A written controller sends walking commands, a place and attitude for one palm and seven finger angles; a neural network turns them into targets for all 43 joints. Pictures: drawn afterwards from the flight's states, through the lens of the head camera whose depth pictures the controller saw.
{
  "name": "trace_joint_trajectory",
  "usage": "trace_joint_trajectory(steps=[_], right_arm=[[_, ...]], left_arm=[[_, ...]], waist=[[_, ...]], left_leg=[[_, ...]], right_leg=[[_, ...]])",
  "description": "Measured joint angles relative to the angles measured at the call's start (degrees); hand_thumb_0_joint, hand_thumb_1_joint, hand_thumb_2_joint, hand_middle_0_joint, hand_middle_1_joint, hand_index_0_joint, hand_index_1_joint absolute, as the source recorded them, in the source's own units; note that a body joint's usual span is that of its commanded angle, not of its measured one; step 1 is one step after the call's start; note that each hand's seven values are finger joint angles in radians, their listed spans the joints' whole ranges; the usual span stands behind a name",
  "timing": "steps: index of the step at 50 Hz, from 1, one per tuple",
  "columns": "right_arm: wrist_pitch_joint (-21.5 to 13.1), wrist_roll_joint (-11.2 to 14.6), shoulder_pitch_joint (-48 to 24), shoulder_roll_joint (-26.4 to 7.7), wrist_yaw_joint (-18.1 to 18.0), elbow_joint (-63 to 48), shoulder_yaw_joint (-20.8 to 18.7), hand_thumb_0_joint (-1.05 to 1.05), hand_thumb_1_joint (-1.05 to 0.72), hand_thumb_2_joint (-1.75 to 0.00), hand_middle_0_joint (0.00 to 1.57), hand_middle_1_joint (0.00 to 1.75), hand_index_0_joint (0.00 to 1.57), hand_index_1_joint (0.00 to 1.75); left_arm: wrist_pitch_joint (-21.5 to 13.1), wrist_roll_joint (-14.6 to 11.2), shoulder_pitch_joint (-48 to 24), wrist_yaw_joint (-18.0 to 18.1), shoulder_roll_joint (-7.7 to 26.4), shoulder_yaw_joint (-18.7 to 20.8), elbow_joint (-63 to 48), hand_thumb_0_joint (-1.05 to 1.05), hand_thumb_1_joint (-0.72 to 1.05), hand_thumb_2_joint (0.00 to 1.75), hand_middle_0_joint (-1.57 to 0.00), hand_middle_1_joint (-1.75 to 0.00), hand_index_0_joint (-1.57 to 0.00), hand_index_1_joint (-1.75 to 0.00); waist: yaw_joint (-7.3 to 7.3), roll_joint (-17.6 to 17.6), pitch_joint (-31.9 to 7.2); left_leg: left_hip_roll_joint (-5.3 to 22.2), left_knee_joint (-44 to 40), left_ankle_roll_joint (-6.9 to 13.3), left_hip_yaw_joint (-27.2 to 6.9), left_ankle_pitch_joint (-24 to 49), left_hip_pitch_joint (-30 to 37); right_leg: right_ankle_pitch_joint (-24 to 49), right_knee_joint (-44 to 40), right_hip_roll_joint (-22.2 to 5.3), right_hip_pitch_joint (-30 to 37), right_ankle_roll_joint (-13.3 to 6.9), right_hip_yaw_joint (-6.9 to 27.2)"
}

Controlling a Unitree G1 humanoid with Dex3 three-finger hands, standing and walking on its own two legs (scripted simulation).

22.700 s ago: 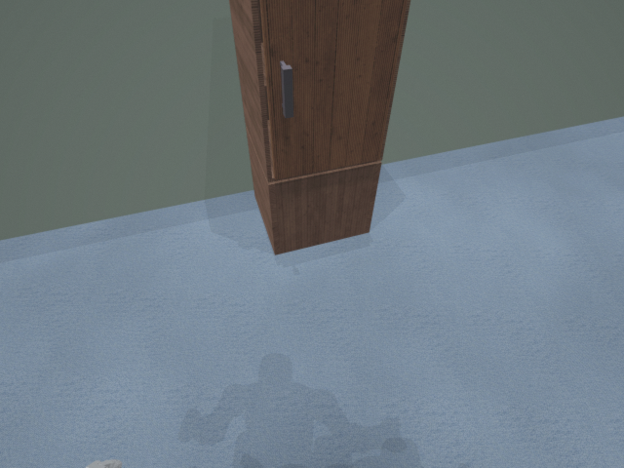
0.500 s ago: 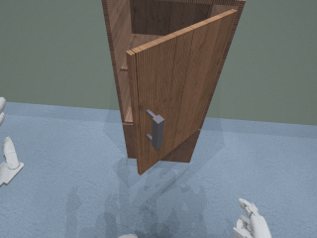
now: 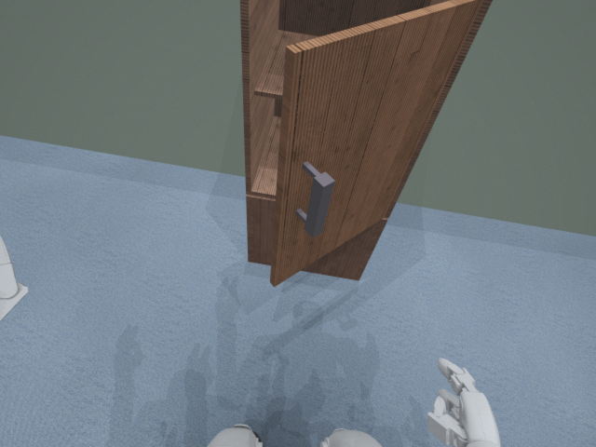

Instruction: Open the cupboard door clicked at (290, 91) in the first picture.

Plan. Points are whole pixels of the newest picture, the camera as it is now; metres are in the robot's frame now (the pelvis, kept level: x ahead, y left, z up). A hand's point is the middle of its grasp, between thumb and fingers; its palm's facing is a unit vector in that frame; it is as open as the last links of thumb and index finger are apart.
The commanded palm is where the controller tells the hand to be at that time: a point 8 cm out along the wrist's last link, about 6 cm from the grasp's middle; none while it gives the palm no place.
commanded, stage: step back with the hand held close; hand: left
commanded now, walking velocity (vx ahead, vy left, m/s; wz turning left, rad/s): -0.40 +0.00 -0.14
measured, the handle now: (311, 199) +0.51 +0.02 -0.01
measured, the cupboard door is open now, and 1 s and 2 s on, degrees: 46 46 46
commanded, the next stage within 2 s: stop stepping back and stand still in 0.04 s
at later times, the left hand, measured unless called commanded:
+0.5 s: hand (59, 372) +0.15 +0.21 +0.17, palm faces +0.32 -0.83 -0.45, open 7.4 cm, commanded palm +0.09 +0.25 +0.19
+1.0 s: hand out of the picture +0.09 +0.20 +0.17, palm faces +0.28 -0.85 -0.45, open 7.4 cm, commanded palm +0.05 +0.25 +0.19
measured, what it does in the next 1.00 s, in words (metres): walks backwards: right foot, then left foot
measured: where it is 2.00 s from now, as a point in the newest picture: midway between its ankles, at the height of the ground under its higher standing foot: outside the picture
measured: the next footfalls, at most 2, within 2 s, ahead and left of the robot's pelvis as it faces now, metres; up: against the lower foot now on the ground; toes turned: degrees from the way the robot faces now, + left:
right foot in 0.24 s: -0.15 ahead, -0.13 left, +0.00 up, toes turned -8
left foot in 0.40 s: -0.02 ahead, +0.07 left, +0.00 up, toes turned -7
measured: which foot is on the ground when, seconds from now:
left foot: down 0.00-0.26, up 0.28-0.38, down 0.40-1.00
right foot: up 0.00-0.22, down 0.24-1.00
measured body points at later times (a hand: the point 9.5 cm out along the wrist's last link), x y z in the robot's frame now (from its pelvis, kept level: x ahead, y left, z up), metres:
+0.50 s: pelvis -0.08 -0.03 +0.00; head -0.10 -0.01 +0.45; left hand +0.13 +0.26 +0.19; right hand +0.01 -0.31 -0.08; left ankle +0.00 +0.06 -0.73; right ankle -0.19 -0.13 -0.73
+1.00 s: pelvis -0.13 -0.03 +0.01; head -0.14 -0.03 +0.46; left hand +0.07 +0.24 +0.19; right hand +0.01 -0.28 -0.06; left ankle -0.06 +0.07 -0.73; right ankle -0.19 -0.12 -0.73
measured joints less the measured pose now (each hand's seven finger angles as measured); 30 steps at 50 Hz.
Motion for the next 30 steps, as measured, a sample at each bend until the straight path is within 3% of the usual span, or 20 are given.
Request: trace_joint_trajectory(steps=[2, 5, 9, 12, 14, 17, 19, 20, 22, 26, 30], right_arm=[[-0.97, -0.12, 0.21, 0.86, 0.55, 0.48, 0.61, 0.01, -0.90, -0.90, 0.20, 0.30, 0.20, 0.30], [-1.87, -0.49, -0.04, 1.55, 1.01, 0.94, 1.85, 0.01, -0.90, -0.90, 0.20, 0.30, 0.21, 0.30], [-1.77, -1.16, -1.73, 2.15, 1.31, 0.25, 3.05, 0.01, -0.90, -0.90, 0.21, 0.30, 0.21, 0.30], [-0.61, -0.90, -3.13, 2.39, 1.68, -2.22, 3.81, 0.01, -0.90, -0.90, 0.21, 0.30, 0.21, 0.30], [0.44, -0.62, -3.14, 0.73, 1.53, -1.82, 3.58, 0.01, -0.90, -0.90, 0.21, 0.30, 0.21, 0.30], [1.95, 0.56, 0.75, -0.88, 0.83, -0.65, 3.42, 0.01, -0.90, -0.90, 0.21, 0.30, 0.21, 0.30], [2.17, 0.93, 4.06, -2.34, 0.06, -0.29, 3.14, 0.01, -0.90, -0.90, 0.21, 0.30, 0.21, 0.30], [1.96, 1.04, 5.52, -3.35, -0.35, -0.15, 2.71, 0.01, -0.90, -0.90, 0.21, 0.30, 0.21, 0.30], [1.58, 1.40, 6.83, -4.10, -1.22, 1.36, 1.56, 0.01, -0.90, -0.90, 0.20, 0.30, 0.21, 0.30], [0.47, 0.85, 7.22, -4.43, -1.63, 2.10, 1.11, 0.01, -0.90, -0.90, 0.20, 0.30, 0.20, 0.30], [0.07, 0.70, 7.68, -3.91, -1.25, 1.00, 1.05, 0.01, -0.90, -0.90, 0.20, 0.30, 0.20, 0.30]], left_arm=[[0.34, -0.61, 0.70, 0.61, -0.69, 0.07, -0.79, 0.01, 0.89, 0.90, -0.21, -0.30, -0.22, -0.30], [1.04, -1.27, 0.29, 0.84, -2.22, -1.48, -1.55, 0.01, 0.89, 0.90, -0.21, -0.30, -0.21, -0.30], [1.61, -2.03, -1.24, -0.04, -1.57, -2.84, -0.84, 0.01, 0.89, 0.90, -0.21, -0.30, -0.21, -0.30], [1.08, -2.56, 0.59, -0.92, 1.99, -0.84, -1.45, 0.01, 0.89, 0.90, -0.21, -0.30, -0.21, -0.30], [0.46, -2.30, 1.79, -1.60, 1.73, -2.16, -0.67, 0.01, 0.89, 0.90, -0.21, -0.30, -0.21, -0.30], [0.89, -1.72, 6.14, -1.75, 2.69, -2.60, -0.75, 0.01, 0.89, 0.90, -0.22, -0.30, -0.22, -0.30], [1.12, -1.64, 8.09, -1.38, 2.69, -2.03, -0.14, 0.01, 0.89, 0.90, -0.22, -0.30, -0.22, -0.30], [1.28, -1.68, 8.09, -1.17, 2.41, -1.90, 0.47, 0.01, 0.89, 0.90, -0.22, -0.30, -0.22, -0.30], [1.64, -1.75, 5.35, -0.84, 1.91, -2.01, 3.14, 0.01, 0.89, 0.90, -0.22, -0.30, -0.22, -0.30], [2.88, -1.65, 1.96, -0.16, -0.17, -2.04, 7.02, 0.01, 0.89, 0.90, -0.22, -0.30, -0.22, -0.30], [2.56, -1.12, 2.92, -0.54, -1.82, -3.52, 6.49, 0.01, 0.89, 0.90, -0.21, -0.30, -0.21, -0.30]], waist=[[1.05, 0.10, -1.34], [1.88, 0.13, -3.14], [1.30, -0.15, -4.04], [0.60, -2.73, -3.71], [-0.23, -0.23, -2.72], [-0.53, -1.20, -4.54], [-1.07, -1.42, -6.40], [-1.51, -0.75, -7.20], [-2.42, -1.52, -7.40], [-3.03, -2.11, -6.94], [-4.37, 0.02, -6.42]], left_leg=[[1.29, -3.17, -0.41, 0.69, 1.98, 0.14], [2.58, -7.99, -0.88, 1.89, 5.46, 0.05], [3.40, -13.38, -1.85, 3.21, 10.52, -1.07], [2.61, -11.22, -2.93, 5.77, 10.76, -4.38], [2.94, -3.94, -3.75, 3.30, 2.12, -6.58], [-0.13, 5.58, -3.42, 2.31, -4.71, -5.29], [-1.38, 2.56, -2.79, 3.05, -1.12, -0.52], [-1.51, -0.23, -1.54, 2.88, -0.37, 1.96], [-2.86, -1.37, -0.38, 2.55, -3.15, 3.23], [-3.14, -3.73, -1.05, 3.19, 0.05, 4.12], [-2.01, -4.02, -2.24, 1.16, -0.71, 3.12]], right_leg=[[-1.83, -0.37, -0.52, 3.36, -0.01, -1.46], [-4.24, -7.85, -1.76, 9.84, -0.24, -2.34], [-3.58, -24.13, -2.59, 17.91, -1.41, -3.02], [1.48, -38.26, -5.04, 22.59, -3.02, -2.54], [0.87, -37.15, -3.61, 22.23, -2.75, -2.73], [1.67, -35.68, -4.49, 22.46, -2.20, -1.45], [1.05, -34.96, -4.78, 23.13, -2.03, -1.12], [0.37, -34.05, -4.46, 23.21, -1.91, -1.42], [-1.06, -31.36, -5.53, 22.84, -1.61, -2.11], [-0.89, -28.34, -6.20, 20.71, -1.27, -2.69], [2.45, -32.30, -4.47, 21.15, -3.38, -4.67]])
